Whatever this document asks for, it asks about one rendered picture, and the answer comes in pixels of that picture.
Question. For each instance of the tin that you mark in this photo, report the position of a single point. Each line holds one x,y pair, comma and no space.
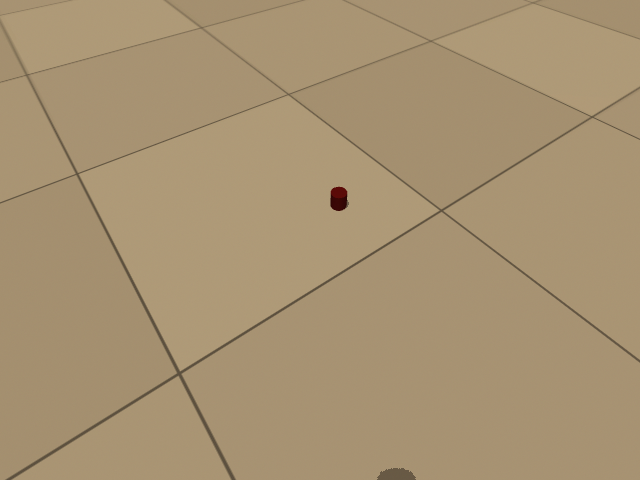
338,198

